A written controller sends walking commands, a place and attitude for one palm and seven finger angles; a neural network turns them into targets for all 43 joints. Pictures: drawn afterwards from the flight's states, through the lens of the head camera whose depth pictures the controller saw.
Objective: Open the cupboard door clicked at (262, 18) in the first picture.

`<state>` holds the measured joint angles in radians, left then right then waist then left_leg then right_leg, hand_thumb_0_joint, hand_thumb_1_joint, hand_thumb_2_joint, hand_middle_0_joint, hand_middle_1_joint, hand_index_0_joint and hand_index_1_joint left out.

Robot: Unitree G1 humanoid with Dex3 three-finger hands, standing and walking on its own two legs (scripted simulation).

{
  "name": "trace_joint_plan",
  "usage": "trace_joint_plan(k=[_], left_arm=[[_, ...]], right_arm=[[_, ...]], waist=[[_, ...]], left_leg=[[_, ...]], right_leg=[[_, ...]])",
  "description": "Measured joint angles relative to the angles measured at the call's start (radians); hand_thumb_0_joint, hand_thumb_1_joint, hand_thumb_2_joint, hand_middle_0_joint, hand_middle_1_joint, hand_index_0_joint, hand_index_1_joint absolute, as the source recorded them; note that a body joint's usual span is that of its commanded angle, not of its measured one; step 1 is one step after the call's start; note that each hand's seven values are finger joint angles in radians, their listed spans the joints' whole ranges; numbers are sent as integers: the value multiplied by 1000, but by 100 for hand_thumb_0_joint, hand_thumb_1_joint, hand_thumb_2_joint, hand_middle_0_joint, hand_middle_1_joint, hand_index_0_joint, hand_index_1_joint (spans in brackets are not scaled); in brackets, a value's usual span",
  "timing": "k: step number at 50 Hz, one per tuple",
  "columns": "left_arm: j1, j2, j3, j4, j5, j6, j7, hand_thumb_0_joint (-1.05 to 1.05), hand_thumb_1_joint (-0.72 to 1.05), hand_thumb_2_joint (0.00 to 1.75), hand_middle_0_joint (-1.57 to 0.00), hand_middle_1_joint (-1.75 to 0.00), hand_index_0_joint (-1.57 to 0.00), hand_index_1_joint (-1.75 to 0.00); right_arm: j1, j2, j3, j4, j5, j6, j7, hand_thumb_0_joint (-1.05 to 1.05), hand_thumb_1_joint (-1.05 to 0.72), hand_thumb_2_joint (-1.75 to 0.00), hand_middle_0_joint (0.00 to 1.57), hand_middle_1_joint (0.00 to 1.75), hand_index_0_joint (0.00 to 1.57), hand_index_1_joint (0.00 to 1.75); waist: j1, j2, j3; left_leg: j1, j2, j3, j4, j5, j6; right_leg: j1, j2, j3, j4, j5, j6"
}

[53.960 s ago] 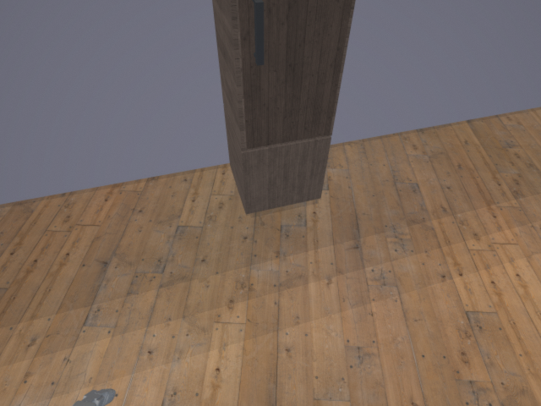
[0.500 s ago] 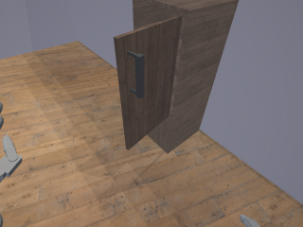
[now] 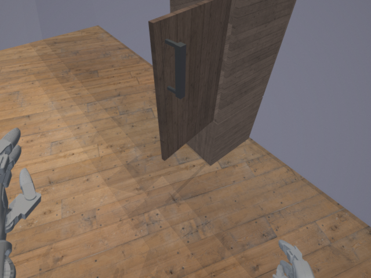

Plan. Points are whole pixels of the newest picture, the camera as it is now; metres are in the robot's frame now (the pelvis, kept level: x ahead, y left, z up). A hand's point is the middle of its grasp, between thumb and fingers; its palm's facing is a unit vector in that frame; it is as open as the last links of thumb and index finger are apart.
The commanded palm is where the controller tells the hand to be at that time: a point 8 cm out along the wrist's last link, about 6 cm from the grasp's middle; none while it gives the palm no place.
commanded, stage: stop stepping back and stand still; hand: left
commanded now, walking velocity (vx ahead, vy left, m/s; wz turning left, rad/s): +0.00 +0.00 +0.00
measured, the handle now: (175, 70) +0.66 +0.08 +0.11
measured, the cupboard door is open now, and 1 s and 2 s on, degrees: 98 98 98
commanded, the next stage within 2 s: let the arm hang, fingers relaxed in 0.44 s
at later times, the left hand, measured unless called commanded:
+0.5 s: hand (23, 213) +0.18 +0.26 +0.15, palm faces +0.41 -0.81 -0.41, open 7.4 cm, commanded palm +0.11 +0.31 +0.18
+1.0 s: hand out of the picture -0.03 +0.18 -0.18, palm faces +0.04 -0.98 -0.18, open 7.1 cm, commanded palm none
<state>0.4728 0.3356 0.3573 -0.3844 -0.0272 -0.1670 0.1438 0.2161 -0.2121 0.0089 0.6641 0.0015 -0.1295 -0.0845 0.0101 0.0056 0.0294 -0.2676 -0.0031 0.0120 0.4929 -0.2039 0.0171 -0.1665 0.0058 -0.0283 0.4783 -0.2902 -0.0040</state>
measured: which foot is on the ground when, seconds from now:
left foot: down 0.00-1.00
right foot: down 0.00-1.00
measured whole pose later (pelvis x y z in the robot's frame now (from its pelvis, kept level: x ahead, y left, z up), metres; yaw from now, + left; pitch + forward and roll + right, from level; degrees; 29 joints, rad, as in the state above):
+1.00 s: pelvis -0.03 -0.01 +0.00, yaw +3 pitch -1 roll -1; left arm 0.30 0.21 0.00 1.02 0.01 0.03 0.00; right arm 0.29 -0.23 0.00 1.05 -0.03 0.04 -0.01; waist -0.01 -0.01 0.08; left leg -0.34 0.00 -0.05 0.51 -0.16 0.00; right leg -0.22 0.01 -0.09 0.49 -0.26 -0.02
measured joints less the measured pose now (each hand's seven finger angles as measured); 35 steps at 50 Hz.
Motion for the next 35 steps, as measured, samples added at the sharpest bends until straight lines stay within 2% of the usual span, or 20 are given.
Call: trace_joint_plan(k=[5,9,13,19,23,27,28,29,31,33,35], left_arm=[[64,69,16,-130,-2,-37,-10,1,89,90,-21,-31,-22,-31],[115,108,65,-148,-14,-65,-8,1,89,90,-21,-31,-22,-31],[114,89,73,-88,-22,-58,-4,1,89,90,-21,-31,-22,-31],[67,15,17,-7,-10,-13,0,1,89,90,-20,-31,-21,-31],[43,3,-10,-28,0,-1,0,1,89,90,-21,-31,-21,-31],[49,33,4,-78,0,-17,2,1,89,90,-21,-31,-22,-31],[29,46,-11,-31,9,-46,-9,1,89,90,-21,-31,-21,-31],[-19,56,-47,59,22,-44,-34,1,89,90,-20,-30,-21,-31],[-121,56,-130,289,39,32,-85,0,90,90,-20,-30,-21,-31],[-194,33,-202,531,50,113,-118,0,90,90,-20,-30,-21,-30],[-232,1,-263,741,58,167,-140,0,90,90,-20,-30,-20,-30]], right_arm=[[-21,27,15,-59,-6,-17,12,2,-90,-90,21,30,21,30],[-23,29,15,-75,-5,-8,15,2,-90,-90,21,30,21,30],[-17,17,11,-58,1,4,13,1,-90,-90,21,30,21,30],[2,2,8,-23,2,8,6,2,-90,-90,21,30,21,30],[10,6,11,-17,-3,4,3,2,-90,-90,21,30,21,30],[11,14,12,-26,-5,0,3,2,-90,-90,21,30,21,30],[8,6,5,-2,-4,-29,22,2,-90,-90,21,30,21,30],[-3,-11,-3,32,-3,-35,45,2,-90,-90,21,30,21,30],[-39,-53,-10,93,-4,3,77,1,-90,-90,21,30,21,30],[-73,-83,-15,137,-9,46,90,1,-90,-90,21,30,21,30],[-89,-97,-18,166,-16,72,95,1,-90,-90,21,30,21,30]], waist=[[-28,-28,5],[-28,-14,-7],[-11,11,-16],[8,25,-14],[6,13,-1],[-8,3,5],[-9,12,-8],[-6,27,-20],[-4,62,-34],[-16,88,-35],[-32,94,-24]], left_leg=[[-11,2,-3,-30,30,-1],[-22,8,-5,-41,43,-1],[-25,11,-5,-44,49,1],[-19,9,-8,-51,58,5],[-16,7,-14,-54,63,4],[-15,7,-16,-59,67,1],[-36,7,-20,-46,64,2],[-58,4,-25,-25,58,3],[-93,-5,-28,16,45,9],[-116,-12,-22,48,33,15],[-123,-16,-16,64,27,16]], right_leg=[[-10,3,-3,-32,31,0],[-12,9,-5,-61,54,0],[-8,13,-4,-80,69,2],[1,11,-7,-91,79,6],[5,10,-13,-91,81,4],[4,10,-16,-92,80,1],[-14,10,-22,-80,75,1],[-34,6,-28,-59,67,2],[-73,-3,-32,-4,45,5],[-107,-12,-28,52,21,6],[-124,-18,-22,86,7,8]])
